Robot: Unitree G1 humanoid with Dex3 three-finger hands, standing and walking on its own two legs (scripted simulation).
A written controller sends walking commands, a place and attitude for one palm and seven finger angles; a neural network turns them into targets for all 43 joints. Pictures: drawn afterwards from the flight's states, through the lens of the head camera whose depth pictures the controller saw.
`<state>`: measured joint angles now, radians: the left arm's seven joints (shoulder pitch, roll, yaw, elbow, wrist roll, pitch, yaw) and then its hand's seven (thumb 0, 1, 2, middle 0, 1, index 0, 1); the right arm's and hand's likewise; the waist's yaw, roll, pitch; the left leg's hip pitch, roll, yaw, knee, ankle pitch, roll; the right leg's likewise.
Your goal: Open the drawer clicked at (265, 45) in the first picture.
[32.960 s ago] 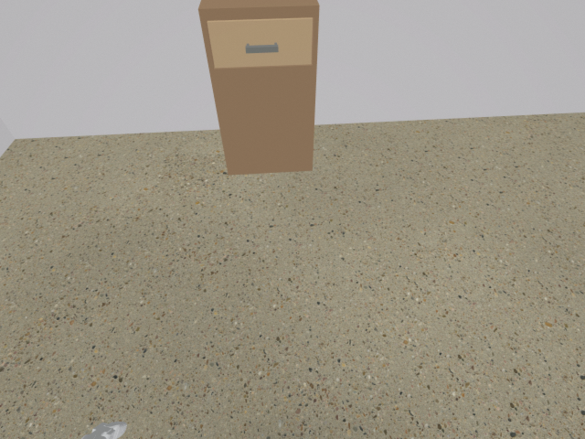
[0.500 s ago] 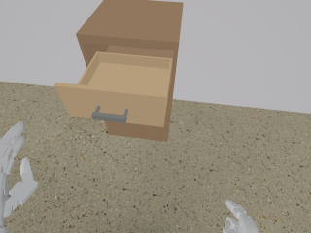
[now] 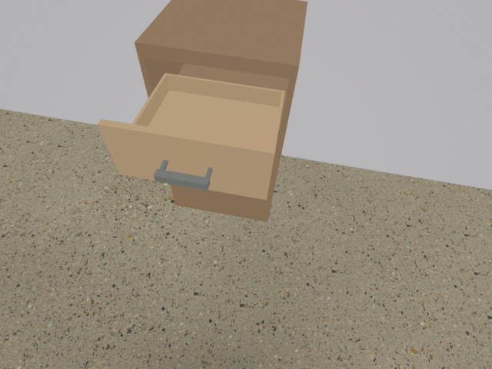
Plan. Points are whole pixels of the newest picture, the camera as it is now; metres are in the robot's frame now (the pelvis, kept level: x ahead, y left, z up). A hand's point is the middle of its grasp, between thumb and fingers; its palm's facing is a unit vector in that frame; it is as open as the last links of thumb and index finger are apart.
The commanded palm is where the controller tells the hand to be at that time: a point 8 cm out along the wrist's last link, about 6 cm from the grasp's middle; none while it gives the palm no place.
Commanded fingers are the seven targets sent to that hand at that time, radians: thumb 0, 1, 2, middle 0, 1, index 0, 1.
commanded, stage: let the arm hang, fingers relaxed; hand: left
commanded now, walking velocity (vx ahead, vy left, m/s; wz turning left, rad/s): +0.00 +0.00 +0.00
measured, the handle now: (184, 173) +0.54 +0.18 -0.09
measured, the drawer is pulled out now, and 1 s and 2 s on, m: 0.30 0.30 0.30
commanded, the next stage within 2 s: look to check the result in 0.64 s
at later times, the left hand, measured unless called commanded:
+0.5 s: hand out of the picture -0.01 +0.16 -0.17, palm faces +0.01 -0.99 -0.17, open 7.4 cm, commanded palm none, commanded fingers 0.00 0.90 0.90 -0.20 -0.30 -0.20 -0.30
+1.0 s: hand out of the picture -0.01 +0.16 -0.17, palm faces +0.02 -0.98 -0.18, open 7.4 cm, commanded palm none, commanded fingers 0.00 0.90 0.90 -0.20 -0.30 -0.20 -0.30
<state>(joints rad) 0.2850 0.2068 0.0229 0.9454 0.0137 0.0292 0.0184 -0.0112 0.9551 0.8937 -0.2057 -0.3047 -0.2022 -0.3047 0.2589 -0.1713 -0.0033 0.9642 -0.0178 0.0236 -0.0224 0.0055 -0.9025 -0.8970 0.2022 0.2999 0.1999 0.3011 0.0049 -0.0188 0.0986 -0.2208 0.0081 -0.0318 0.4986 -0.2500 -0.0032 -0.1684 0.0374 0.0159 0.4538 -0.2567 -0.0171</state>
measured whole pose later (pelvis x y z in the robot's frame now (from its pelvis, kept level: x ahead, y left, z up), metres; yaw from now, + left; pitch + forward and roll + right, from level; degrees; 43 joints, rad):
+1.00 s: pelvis +0.00 +0.00 +0.00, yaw -1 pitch -2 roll +0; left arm 0.29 0.13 0.02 1.12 0.01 0.00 0.03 0.00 0.90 0.89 -0.20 -0.30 -0.20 -0.30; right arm 0.29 -0.11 0.00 1.12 -0.02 0.00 -0.04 0.00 -0.91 -0.90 0.20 0.30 0.20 0.30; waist -0.01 0.01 0.08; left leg -0.18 0.01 -0.01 0.44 -0.22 -0.01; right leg -0.15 0.04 0.03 0.43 -0.24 -0.02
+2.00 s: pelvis +0.02 -0.02 +0.00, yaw -1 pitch -2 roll +0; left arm 0.27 0.13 0.02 1.12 0.01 -0.01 0.03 0.00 0.90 0.89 -0.20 -0.30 -0.20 -0.30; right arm 0.27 -0.12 -0.01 1.13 -0.01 0.00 -0.04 0.00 -0.91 -0.90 0.20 0.30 0.20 0.30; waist -0.01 0.00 0.09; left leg -0.14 0.03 -0.02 0.42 -0.24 -0.03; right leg -0.11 0.05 0.03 0.41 -0.26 -0.04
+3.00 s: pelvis +0.02 -0.02 +0.00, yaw +0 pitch -2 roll +0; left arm 0.27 0.13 0.02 1.12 0.01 -0.01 0.03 0.00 0.90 0.89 -0.20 -0.30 -0.20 -0.30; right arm 0.28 -0.11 0.00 1.13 -0.02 0.00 -0.04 0.00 -0.90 -0.90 0.20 0.30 0.20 0.30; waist -0.01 0.00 0.09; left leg -0.15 0.02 -0.03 0.41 -0.23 -0.03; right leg -0.11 0.05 0.02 0.40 -0.26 -0.04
